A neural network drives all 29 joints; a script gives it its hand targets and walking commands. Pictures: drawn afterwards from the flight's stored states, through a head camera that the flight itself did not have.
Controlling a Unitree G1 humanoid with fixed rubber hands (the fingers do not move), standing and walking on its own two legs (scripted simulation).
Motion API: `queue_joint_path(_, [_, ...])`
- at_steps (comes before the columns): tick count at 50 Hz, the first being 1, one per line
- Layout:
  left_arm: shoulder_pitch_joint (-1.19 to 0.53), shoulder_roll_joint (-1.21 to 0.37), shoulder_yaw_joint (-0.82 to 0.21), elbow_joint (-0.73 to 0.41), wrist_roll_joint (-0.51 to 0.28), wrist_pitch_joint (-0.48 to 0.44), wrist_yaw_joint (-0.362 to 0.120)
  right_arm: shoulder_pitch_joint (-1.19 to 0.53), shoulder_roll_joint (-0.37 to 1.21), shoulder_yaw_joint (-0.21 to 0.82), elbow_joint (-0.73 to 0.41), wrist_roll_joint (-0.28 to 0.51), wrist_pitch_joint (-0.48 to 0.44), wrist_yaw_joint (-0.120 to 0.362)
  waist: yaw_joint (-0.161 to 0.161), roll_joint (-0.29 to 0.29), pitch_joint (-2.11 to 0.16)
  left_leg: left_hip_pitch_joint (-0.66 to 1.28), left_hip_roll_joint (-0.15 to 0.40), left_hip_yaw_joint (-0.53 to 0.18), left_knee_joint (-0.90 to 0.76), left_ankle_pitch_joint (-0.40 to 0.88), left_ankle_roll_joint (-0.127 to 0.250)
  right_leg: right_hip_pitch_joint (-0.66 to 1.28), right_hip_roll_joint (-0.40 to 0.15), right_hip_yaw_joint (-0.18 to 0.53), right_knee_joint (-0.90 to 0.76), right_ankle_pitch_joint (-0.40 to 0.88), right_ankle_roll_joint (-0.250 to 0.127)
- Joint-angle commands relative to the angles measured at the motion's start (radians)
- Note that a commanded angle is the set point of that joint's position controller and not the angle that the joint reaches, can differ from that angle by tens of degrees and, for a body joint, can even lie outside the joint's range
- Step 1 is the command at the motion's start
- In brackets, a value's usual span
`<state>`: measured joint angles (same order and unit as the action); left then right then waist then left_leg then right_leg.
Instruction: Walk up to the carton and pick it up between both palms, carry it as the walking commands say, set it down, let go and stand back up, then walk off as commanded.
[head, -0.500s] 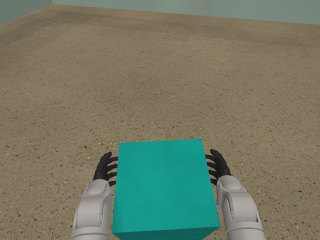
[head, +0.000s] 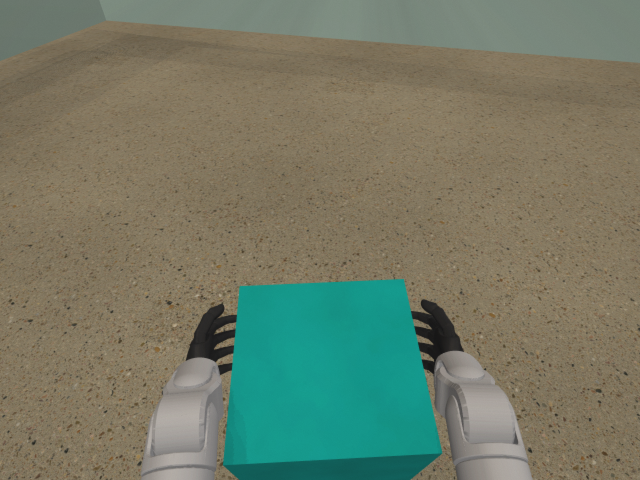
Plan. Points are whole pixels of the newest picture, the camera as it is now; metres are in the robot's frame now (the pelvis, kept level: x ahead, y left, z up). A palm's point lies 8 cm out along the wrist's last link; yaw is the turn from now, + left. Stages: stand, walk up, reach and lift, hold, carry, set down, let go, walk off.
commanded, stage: carry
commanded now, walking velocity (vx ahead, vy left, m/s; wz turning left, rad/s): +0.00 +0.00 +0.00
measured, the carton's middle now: (325, 394) +0.27 +0.00 -0.04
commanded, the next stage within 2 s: none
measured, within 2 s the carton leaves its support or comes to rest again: neither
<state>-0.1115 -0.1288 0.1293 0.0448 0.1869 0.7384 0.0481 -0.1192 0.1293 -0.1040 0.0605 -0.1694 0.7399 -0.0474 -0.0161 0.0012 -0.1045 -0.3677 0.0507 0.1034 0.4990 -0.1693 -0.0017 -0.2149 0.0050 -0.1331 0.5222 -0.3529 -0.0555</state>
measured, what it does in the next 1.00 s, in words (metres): stands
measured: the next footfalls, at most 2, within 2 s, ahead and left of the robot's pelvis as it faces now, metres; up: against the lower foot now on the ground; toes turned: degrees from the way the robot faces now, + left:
right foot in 1.88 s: -0.07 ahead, -0.03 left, +0.00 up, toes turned +5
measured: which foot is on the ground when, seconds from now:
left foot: down 0.00-1.00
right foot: down 0.00-1.00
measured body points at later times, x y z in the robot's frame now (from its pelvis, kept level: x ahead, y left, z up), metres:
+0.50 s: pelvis +0.00 +0.00 +0.00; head -0.02 +0.00 +0.45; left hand +0.29 +0.15 +0.04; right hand +0.28 -0.15 +0.04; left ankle +0.05 +0.12 -0.73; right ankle -0.05 -0.07 -0.73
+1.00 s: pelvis +0.00 +0.00 +0.00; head -0.02 +0.00 +0.45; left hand +0.29 +0.15 +0.05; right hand +0.28 -0.15 +0.04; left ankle +0.05 +0.13 -0.73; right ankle -0.05 -0.07 -0.73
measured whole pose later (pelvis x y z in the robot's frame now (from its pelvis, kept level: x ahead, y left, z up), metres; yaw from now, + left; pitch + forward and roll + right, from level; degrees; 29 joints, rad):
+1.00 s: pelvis +0.00 +0.00 +0.00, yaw +0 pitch +2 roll +0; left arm -0.12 -0.13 0.12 -0.01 0.18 0.82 0.05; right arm -0.11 0.13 -0.10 0.00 -0.17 0.81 -0.05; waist -0.01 0.00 -0.11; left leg -0.36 0.06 0.11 0.50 -0.17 0.00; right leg -0.20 0.00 -0.14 0.51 -0.35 -0.05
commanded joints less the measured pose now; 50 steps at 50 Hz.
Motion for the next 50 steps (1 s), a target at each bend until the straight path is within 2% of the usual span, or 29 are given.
queue_joint_path(1, [-0.407, -0.759, -0.545, -0.091, -0.21, -0.024, -0.178, -0.415, 0.764, 0.539, -0.099, 0.21, -0.025, 0.177, 0.002, -0.004, -0.208, 0.108, 0.086, -0.069, -0.04, 0.161, 0.034, 0.05, -0.135, 0.109, -0.086, 0.319, 0.021])
queue_joint_path(50, [-0.415, -0.8, -0.565, -0.156, -0.236, 0.053, -0.165, -0.415, 0.789, 0.559, -0.166, 0.23, 0.047, 0.165, 0.008, -0.004, -0.205, 0.112, 0.094, -0.061, -0.039, 0.159, 0.029, 0.065, -0.142, 0.106, -0.089, 0.344, 0.022])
